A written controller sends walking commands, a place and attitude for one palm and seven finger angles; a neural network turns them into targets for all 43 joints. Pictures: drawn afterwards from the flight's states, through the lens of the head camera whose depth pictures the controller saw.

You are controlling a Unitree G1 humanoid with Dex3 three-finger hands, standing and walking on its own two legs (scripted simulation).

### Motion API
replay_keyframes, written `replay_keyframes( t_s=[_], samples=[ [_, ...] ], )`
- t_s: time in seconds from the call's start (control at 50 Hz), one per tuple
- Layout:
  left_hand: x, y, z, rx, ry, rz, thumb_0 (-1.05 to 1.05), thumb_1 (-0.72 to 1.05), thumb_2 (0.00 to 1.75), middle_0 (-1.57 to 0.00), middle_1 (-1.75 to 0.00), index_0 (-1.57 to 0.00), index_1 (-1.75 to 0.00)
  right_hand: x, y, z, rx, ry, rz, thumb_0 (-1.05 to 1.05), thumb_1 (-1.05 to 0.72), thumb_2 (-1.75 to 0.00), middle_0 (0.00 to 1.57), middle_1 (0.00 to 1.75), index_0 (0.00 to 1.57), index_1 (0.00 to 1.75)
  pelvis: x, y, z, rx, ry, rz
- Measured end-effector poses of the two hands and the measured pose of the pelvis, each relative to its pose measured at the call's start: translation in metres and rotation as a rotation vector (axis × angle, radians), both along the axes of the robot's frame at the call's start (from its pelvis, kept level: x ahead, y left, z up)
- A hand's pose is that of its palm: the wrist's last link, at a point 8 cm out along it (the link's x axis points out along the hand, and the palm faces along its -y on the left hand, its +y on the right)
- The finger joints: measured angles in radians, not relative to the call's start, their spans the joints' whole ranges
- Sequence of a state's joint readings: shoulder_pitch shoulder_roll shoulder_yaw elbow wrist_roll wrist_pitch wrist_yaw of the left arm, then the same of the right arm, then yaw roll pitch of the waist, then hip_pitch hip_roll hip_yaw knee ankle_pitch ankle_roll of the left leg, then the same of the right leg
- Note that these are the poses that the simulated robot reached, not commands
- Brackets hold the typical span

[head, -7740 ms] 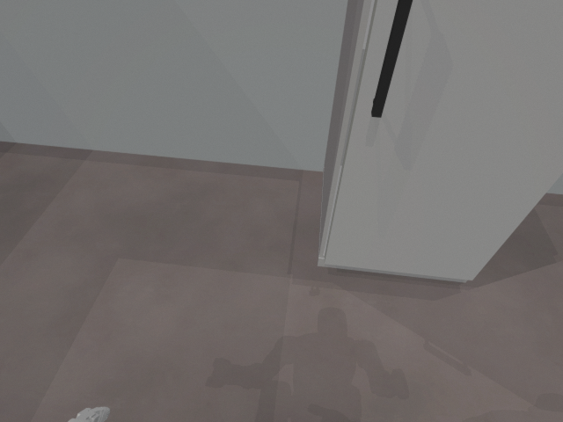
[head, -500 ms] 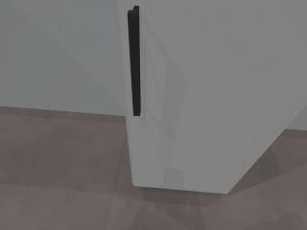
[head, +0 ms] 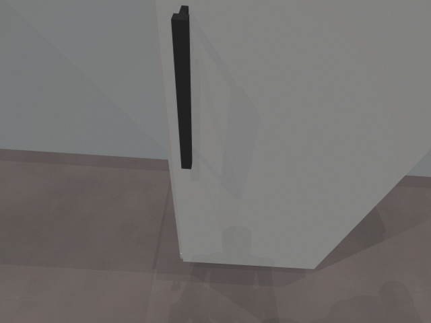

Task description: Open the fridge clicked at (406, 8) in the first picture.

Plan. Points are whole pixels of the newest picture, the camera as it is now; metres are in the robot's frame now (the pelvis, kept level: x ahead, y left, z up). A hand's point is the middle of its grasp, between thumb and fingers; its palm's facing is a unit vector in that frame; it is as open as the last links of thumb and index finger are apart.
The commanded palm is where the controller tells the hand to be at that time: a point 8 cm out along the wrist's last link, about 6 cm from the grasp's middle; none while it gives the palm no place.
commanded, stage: come to a stop and stand still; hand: left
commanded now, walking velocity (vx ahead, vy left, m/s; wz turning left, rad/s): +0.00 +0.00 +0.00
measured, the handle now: (185, 102) +0.44 +0.09 +0.19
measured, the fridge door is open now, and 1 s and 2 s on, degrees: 0 0 0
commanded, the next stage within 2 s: look again from close up in 0.22 s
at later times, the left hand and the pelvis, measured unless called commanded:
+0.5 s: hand out of the picture -0.01 +0.14 -0.18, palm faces +0.04 -0.99 -0.11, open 7.4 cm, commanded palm none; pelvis +0.01 +0.00 +0.00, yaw +0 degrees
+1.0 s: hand out of the picture +0.00 +0.13 -0.18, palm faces +0.03 -0.99 -0.12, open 7.4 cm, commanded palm none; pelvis +0.02 -0.01 +0.00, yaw +0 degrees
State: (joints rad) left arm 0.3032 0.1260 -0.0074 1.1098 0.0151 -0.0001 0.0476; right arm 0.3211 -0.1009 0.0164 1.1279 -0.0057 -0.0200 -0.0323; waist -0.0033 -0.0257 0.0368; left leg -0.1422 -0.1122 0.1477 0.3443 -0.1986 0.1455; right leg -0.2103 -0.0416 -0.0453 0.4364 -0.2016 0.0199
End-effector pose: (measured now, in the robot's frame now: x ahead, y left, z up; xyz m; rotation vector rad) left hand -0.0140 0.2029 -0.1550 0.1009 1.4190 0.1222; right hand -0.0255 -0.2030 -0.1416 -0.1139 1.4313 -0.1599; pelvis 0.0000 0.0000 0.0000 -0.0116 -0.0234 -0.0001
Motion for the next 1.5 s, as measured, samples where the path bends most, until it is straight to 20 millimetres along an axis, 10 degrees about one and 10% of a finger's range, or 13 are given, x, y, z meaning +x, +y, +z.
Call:
replay_keyframes(
  t_s=[1.14, 1.26, 1.36, 1.5],
  samples=[
    [0.013, -0.026, 0.002, -0.011, 0.041, 0.011, 0.01, 0.92, 0.90, -0.20, -0.30, -0.20, -0.30, 0.015, -0.009, -0.001, 0.016, 0.039, -0.005, 0.00, -0.91, -0.90, 0.20, 0.30, 0.20, 0.30, 0.027, -0.016, 0.001, 0.003, 0.009, 0.000],
    [0.110, 0.022, 0.087, 0.199, -0.533, 0.089, 0.08, 0.96, 0.88, -0.20, -0.32, -0.20, -0.32, 0.061, -0.047, 0.011, -0.046, -0.325, 0.054, 0.03, -0.93, -0.90, 0.20, 0.30, 0.21, 0.30, 0.026, -0.022, -0.006, 0.032, 0.038, 0.055],
    [0.203, 0.000, 0.171, 0.104, -1.177, 0.037, 0.05, 0.86, 0.85, -0.20, -0.37, -0.20, -0.37, 0.136, -0.086, 0.023, -0.113, -0.620, 0.143, 0.03, -0.92, -0.90, 0.20, 0.30, 0.21, 0.30, 0.019, -0.029, -0.021, 0.019, 0.073, 0.086],
    [0.206, -0.033, 0.163, -0.127, -1.420, -0.158, 0.01, 0.67, 0.79, -0.22, -0.46, -0.22, -0.46, 0.237, -0.107, 0.078, -0.167, -0.943, 0.209, 0.02, -0.91, -0.90, 0.20, 0.30, 0.20, 0.30, 0.014, -0.053, -0.044, 0.010, 0.128, 0.051]
  ],
)
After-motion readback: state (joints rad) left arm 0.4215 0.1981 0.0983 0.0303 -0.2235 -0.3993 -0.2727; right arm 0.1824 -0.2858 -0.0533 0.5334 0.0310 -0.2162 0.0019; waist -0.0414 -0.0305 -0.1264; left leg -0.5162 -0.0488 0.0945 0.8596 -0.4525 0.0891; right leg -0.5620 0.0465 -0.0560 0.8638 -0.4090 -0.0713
